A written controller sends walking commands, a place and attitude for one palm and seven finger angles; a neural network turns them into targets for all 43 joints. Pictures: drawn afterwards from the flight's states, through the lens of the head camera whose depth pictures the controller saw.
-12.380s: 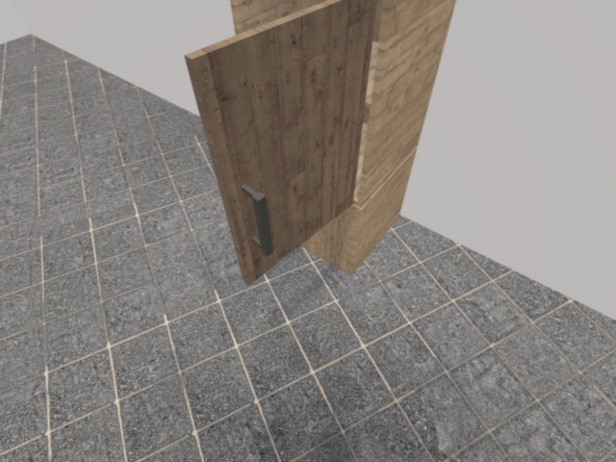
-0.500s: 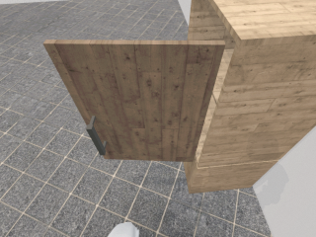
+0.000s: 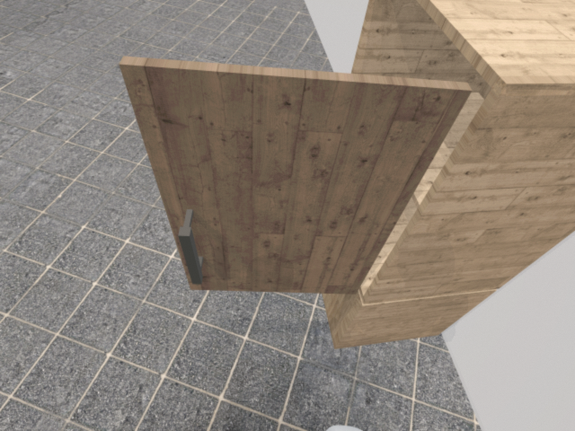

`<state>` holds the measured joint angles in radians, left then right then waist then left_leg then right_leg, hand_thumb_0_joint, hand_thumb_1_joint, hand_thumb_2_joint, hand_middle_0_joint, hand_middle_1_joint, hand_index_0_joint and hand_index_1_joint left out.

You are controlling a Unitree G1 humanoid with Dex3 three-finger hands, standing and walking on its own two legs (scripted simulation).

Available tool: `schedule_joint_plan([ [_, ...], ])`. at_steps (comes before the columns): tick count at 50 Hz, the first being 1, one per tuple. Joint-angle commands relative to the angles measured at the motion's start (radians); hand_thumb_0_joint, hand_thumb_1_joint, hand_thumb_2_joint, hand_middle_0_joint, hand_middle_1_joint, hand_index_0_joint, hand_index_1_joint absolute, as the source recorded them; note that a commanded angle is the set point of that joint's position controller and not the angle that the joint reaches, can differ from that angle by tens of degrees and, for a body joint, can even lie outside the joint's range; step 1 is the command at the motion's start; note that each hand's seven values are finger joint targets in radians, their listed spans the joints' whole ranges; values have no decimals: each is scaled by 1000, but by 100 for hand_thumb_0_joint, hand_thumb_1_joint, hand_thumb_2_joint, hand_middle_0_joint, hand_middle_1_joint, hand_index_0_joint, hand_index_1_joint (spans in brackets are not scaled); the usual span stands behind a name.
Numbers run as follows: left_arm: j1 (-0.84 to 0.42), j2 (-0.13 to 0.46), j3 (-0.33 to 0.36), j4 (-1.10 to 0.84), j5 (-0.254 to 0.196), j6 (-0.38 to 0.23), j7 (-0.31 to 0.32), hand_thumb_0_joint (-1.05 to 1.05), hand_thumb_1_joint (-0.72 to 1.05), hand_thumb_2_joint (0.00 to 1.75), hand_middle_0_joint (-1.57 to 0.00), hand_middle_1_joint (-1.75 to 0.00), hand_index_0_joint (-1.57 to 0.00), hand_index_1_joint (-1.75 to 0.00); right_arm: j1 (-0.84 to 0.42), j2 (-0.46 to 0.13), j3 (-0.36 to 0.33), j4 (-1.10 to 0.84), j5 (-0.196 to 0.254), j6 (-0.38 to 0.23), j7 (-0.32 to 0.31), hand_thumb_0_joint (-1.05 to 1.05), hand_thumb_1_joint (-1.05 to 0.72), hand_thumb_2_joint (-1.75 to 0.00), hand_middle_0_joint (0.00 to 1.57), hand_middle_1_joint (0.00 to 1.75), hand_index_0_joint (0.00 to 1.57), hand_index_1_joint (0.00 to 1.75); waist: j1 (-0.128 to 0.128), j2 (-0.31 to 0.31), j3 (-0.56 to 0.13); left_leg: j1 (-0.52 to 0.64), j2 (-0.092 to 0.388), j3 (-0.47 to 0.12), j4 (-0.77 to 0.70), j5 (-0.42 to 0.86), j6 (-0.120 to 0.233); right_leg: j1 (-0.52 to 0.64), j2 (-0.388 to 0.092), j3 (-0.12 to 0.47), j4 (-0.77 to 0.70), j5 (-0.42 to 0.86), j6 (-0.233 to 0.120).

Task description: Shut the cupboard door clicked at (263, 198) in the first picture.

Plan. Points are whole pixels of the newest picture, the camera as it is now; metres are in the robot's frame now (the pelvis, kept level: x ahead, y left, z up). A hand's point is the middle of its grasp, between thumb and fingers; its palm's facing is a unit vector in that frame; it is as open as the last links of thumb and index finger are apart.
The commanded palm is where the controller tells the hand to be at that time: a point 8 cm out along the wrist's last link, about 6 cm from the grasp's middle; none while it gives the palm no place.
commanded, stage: come to a stop and stand still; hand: left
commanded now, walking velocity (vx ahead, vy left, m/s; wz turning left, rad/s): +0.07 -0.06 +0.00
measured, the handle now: (193, 249) +0.43 +0.19 -0.11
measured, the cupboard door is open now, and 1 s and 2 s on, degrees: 82 82 82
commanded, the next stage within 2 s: look again from close up in 0.52 s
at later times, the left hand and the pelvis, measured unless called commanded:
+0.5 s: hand out of the picture -0.04 +0.11 -0.16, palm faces +0.09 -0.97 -0.22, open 7.3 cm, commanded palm none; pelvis -0.01 -0.05 +0.00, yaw +1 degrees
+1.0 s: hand out of the picture +0.06 +0.22 -0.18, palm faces +0.05 -0.96 -0.29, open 7.3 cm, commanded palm none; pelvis -0.01 +0.01 -0.02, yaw +0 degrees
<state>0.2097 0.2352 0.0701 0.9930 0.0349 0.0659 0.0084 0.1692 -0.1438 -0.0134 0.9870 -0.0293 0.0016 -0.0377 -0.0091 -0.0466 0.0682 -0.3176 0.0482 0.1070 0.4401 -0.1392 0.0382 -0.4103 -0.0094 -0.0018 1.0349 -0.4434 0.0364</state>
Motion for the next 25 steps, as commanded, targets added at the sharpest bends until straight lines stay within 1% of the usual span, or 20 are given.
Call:
schedule_joint_plan([
  [1,42,19,2,-59,-2,-4,-8,0,90,90,-20,-30,-20,-30,114,-204,-61,-9,-9,-2,-10,0,-90,-90,20,30,20,30,-22,207,-80,124,267,-273,-198,12,119,3,-32,-5,-163,-30,-10],
  [2,38,9,-2,-57,-6,-7,-10,0,90,90,-20,-30,-20,-30,122,-213,-62,-8,-12,0,-5,0,-90,-90,20,30,20,30,-27,223,-91,110,253,-273,-212,-61,109,48,-23,-22,-220,-37,-15],
  [4,70,-3,-5,-41,-12,-15,-7,0,90,90,-20,-30,-20,-30,117,-217,-68,-2,-14,6,4,0,-90,-90,20,30,20,30,-17,257,-102,73,224,-274,-244,-216,85,134,-4,-58,-337,-44,-30],
  [5,99,-6,-7,-26,-15,-18,-6,0,90,90,-20,-30,-20,-30,118,-217,-70,3,-13,9,9,0,-90,-90,20,30,20,30,-4,265,-96,28,204,-262,-261,-299,64,200,8,-78,-413,-22,-40],
  [6,130,-8,-8,-10,-16,-27,-3,0,90,90,-20,-30,-20,-30,105,-200,-67,9,-11,11,10,0,-90,-90,20,30,20,30,18,243,-74,-20,172,-245,-242,-338,44,275,17,-94,-536,44,-46],
  [7,189,-2,-7,19,-15,-33,0,0,90,90,-20,-30,-20,-30,105,-182,-64,14,-7,15,14,0,-90,-90,20,30,20,30,39,199,-95,-54,122,-190,-215,-385,4,370,18,-107,-642,97,-51],
  [8,231,34,-4,33,-10,-42,6,0,90,90,-20,-30,-20,-30,102,-135,-55,13,3,19,19,0,-90,-90,20,30,20,30,57,87,-101,-112,60,-122,-99,-395,-38,425,-63,-20,-746,47,-72],
  [9,215,96,1,30,-3,-50,13,0,90,90,-20,-30,-20,-30,86,-63,-37,-5,13,23,21,0,-90,-90,20,30,20,30,52,-163,-55,-197,-25,-33,96,-356,-80,352,-251,242,-893,-207,-138],
  [10,137,131,0,-7,-8,-50,16,0,90,90,-20,-30,-20,-30,39,-86,-38,-29,6,27,28,0,-90,-90,20,30,20,30,61,-194,40,-214,-7,-60,208,-348,-74,169,-357,346,-989,-328,-183],
  [11,67,117,-5,-25,-8,-59,18,0,90,90,-20,-30,-20,-30,49,-97,-42,-25,0,29,36,0,-90,-90,20,30,20,30,29,-101,59,-159,7,-82,258,-301,-63,85,-360,328,-996,-313,-191],
  [12,36,92,-8,-23,-11,-76,20,0,90,90,-20,-30,-20,-30,77,-84,-38,10,-5,26,37,0,-90,-90,20,30,20,30,13,-145,90,-157,5,-90,287,-209,-58,98,-291,274,-963,-145,-169],
  [13,36,61,-13,-15,-14,-85,18,0,90,90,-20,-30,-20,-30,112,-84,-36,38,-4,23,37,0,-90,-90,20,30,20,30,0,-114,95,-143,3,-83,314,-172,-61,130,-254,208,-927,-10,-160],
  [14,43,54,-17,-7,-16,-91,16,0,90,90,-20,-30,-20,-30,146,-79,-34,52,0,19,39,0,-90,-90,20,30,20,30,-3,-106,85,-140,0,-73,322,-160,-66,168,-234,157,-895,91,-155],
  [15,62,50,-19,2,-16,-97,13,0,90,90,-20,-30,-20,-30,152,-83,-31,55,3,13,39,0,-90,-90,20,30,20,30,4,-98,76,-139,-5,-66,318,-163,-72,198,-233,135,-866,195,-152],
  [16,78,52,-19,9,-15,-99,15,0,90,90,-20,-30,-20,-30,148,-83,-33,57,6,12,40,0,-90,-90,20,30,20,30,11,-92,76,-150,-11,-60,327,-169,-79,226,-242,126,-848,310,-155],
  [18,136,59,-16,31,-15,-103,18,0,90,90,-20,-30,-20,-30,120,-88,-28,45,10,13,33,0,-90,-90,20,30,20,30,36,-96,47,-168,-13,-57,328,-197,-91,310,-267,128,-783,559,-170],
  [21,198,75,-1,57,-11,-97,31,0,90,90,-20,-30,-20,-30,74,-95,-29,23,17,15,25,0,-90,-90,20,30,20,30,66,-111,-8,-194,-13,-55,311,-254,-97,433,-312,153,-689,837,-209],
  [22,209,81,1,60,-10,-93,36,0,90,90,-20,-30,-20,-30,55,-92,-29,14,19,17,23,0,-90,-90,20,30,20,30,73,-102,-19,-186,-17,-61,296,-264,-96,443,-316,162,-661,898,-217],
  [23,212,86,4,62,-8,-89,39,0,90,90,-20,-30,-20,-30,46,-89,-29,6,22,19,21,0,-90,-90,20,30,20,30,74,-115,-29,-176,-24,-61,277,-271,-94,451,-317,159,-636,943,-220],
  [25,202,86,8,61,-5,-82,44,0,90,90,-20,-30,-20,-30,37,-79,-31,-4,26,19,19,0,-90,-90,20,30,20,30,68,-132,-40,-115,-34,-56,208,-249,-88,415,-306,155,-598,973,-212],
])
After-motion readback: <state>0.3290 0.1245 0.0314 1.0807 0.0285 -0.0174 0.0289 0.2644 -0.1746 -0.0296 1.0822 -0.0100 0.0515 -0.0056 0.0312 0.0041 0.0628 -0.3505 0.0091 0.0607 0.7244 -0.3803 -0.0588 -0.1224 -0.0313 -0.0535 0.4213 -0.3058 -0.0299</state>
